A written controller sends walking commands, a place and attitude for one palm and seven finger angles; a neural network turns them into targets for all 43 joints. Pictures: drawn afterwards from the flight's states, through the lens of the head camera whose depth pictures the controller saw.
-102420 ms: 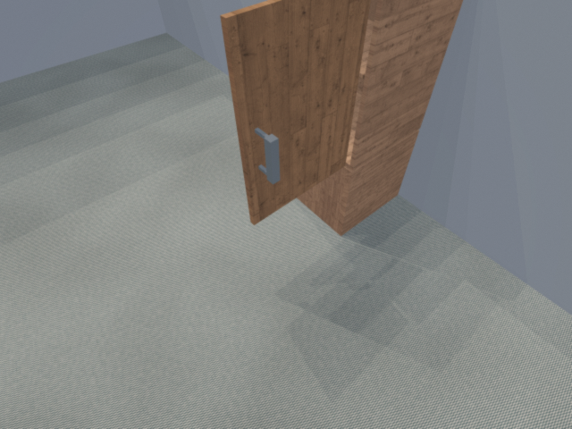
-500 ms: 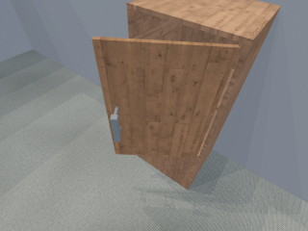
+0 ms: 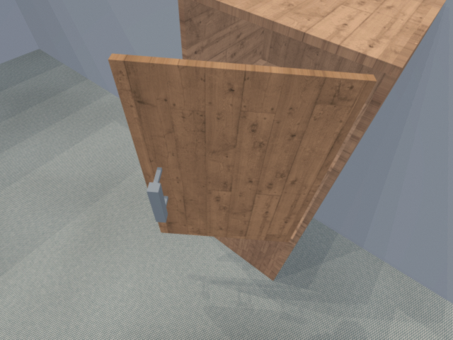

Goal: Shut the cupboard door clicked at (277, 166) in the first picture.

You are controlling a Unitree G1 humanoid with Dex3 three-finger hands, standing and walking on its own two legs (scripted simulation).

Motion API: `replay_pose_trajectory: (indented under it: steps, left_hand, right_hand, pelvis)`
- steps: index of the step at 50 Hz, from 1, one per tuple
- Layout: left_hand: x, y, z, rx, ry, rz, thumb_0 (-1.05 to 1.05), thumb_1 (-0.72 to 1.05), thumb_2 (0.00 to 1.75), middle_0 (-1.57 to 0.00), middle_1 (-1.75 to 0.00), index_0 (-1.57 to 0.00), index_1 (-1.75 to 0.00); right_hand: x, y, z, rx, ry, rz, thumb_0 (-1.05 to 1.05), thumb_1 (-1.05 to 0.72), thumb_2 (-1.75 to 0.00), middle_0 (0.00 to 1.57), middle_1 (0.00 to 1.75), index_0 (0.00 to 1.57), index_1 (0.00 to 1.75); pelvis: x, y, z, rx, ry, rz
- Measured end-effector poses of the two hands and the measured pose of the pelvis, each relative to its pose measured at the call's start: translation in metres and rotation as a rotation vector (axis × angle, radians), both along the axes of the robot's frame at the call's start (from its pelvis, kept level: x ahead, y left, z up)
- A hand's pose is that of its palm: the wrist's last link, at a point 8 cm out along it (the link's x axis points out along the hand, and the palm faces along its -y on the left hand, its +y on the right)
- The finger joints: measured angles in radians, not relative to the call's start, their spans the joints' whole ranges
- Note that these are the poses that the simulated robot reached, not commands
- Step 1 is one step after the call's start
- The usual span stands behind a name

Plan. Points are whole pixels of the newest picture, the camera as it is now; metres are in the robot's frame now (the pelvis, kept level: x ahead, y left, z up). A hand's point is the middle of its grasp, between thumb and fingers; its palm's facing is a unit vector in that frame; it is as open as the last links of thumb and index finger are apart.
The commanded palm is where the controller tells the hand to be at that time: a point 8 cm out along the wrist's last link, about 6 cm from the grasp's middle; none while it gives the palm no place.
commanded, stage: come to a stop and stand still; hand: left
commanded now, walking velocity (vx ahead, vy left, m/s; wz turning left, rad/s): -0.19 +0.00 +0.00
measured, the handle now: (160, 195) +0.42 +0.19 -0.08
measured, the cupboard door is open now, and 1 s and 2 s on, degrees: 34 34 34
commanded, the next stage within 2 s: look again from close up in 0.92 s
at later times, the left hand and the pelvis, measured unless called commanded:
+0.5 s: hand out of the picture +0.03 +0.18 -0.18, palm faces -0.02 -0.98 -0.22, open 7.3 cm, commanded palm none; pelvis -0.04 +0.00 -0.02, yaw -1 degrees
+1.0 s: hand out of the picture -0.11 +0.21 -0.18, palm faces +0.02 -0.98 -0.21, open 7.3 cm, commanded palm none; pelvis -0.07 +0.03 +0.00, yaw +1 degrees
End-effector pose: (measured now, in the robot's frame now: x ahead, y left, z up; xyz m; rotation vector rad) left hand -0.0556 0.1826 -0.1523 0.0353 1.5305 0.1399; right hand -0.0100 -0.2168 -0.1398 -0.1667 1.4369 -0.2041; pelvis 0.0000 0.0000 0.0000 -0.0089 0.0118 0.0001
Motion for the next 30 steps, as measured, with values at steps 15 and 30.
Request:
replay_pose_trajectory:
  steps: [15, 30]
  left_hand:
    - [0.082, 0.056, 0.008, 0.191, -0.205, -0.107, 0.01, 0.92, 0.90, -0.20, -0.30, -0.20, -0.30]
    - [0.068, 0.055, 0.007, 0.108, -0.357, -0.139, 0.00, 0.91, 0.90, -0.21, -0.30, -0.21, -0.30]
  right_hand:
    - [0.006, -0.018, -0.022, 0.034, -0.052, -0.023, 0.01, -0.93, -0.90, 0.20, 0.30, 0.20, 0.30]
    - [0.031, -0.016, 0.006, -0.009, -0.317, 0.070, 0.00, -0.91, -0.90, 0.20, 0.30, 0.19, 0.30]
  pelvis:
    - [-0.018, -0.009, -0.013, 0.010, -0.014, -0.018]
    - [-0.051, 0.010, -0.012, -0.015, -0.071, -0.017]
